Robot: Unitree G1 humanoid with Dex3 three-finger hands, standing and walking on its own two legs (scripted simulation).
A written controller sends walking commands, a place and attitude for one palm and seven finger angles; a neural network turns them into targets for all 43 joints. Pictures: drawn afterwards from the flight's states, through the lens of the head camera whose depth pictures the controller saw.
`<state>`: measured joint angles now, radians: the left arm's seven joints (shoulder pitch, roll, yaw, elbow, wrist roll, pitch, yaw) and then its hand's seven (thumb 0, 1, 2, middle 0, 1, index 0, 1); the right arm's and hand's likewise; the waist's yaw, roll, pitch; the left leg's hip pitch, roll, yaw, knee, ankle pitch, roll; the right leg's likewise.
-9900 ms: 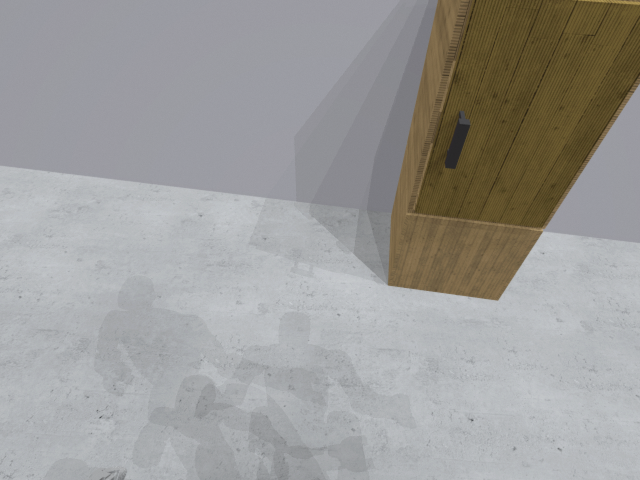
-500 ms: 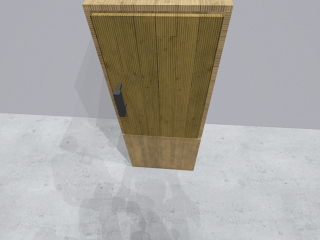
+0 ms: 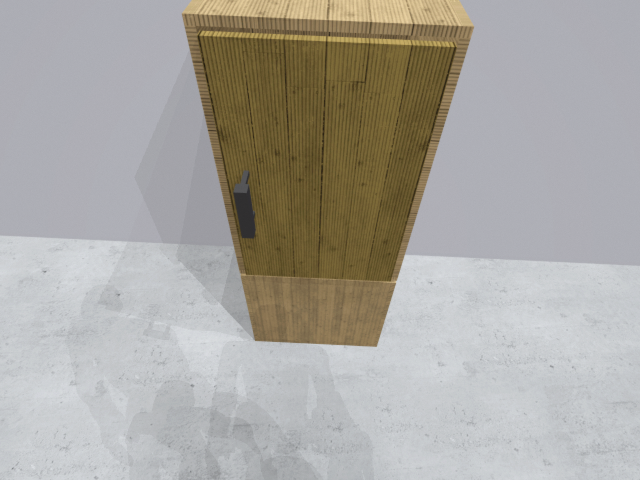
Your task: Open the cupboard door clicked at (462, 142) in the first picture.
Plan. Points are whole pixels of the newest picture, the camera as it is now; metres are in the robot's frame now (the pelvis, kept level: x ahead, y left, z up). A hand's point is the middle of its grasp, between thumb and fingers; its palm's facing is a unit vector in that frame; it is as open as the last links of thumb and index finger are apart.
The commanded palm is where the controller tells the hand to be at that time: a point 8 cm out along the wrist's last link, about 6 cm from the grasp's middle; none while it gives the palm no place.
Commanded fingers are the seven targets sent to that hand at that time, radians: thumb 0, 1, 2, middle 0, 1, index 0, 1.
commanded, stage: look again from close up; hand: left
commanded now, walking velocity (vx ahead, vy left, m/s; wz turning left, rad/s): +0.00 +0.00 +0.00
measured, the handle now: (247, 204) +0.61 +0.19 -0.07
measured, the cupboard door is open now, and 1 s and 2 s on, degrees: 0 0 0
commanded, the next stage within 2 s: shuffle to correct the standing spot in 0.54 s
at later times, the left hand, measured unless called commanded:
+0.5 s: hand out of the picture +0.01 +0.17 -0.17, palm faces +0.01 -0.97 -0.24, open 7.4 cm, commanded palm none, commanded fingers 0.00 0.90 0.90 -0.20 -0.30 -0.20 -0.30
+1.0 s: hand out of the picture +0.03 +0.15 -0.19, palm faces +0.02 -0.98 -0.17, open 7.4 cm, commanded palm none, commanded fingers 0.00 0.90 0.90 -0.20 -0.30 -0.20 -0.30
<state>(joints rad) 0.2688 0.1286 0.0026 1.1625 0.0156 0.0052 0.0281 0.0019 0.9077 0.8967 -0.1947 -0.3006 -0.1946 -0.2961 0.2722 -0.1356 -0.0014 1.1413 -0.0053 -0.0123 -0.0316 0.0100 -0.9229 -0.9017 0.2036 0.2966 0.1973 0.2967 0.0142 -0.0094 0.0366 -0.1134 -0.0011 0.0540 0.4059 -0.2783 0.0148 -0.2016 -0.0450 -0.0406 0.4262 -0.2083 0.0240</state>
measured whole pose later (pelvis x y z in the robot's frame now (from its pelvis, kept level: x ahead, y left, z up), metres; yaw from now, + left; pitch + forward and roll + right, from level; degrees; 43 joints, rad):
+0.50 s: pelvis +0.00 -0.01 -0.01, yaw -1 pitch -1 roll +1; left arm 0.27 0.14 0.00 1.11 0.02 -0.02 0.03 0.00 0.91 0.90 -0.19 -0.30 -0.19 -0.30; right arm 0.31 -0.16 0.01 1.08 -0.02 -0.03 -0.02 0.01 -0.92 -0.90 0.20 0.30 0.20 0.30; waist 0.00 0.04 0.03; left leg -0.13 0.00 0.07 0.46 -0.31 0.01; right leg -0.25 -0.05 -0.02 0.52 -0.26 0.02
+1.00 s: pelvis +0.04 -0.02 -0.02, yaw -2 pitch +0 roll +1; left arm 0.33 0.14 0.04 1.11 0.03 -0.01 0.00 0.00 0.91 0.90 -0.20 -0.30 -0.20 -0.30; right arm 0.37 -0.15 0.00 1.09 -0.03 -0.05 -0.02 0.00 -0.91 -0.90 0.20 0.30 0.20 0.30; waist 0.00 -0.01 0.03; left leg -0.13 0.03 0.08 0.57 -0.44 -0.01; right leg -0.31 -0.02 -0.05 0.76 -0.46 -0.04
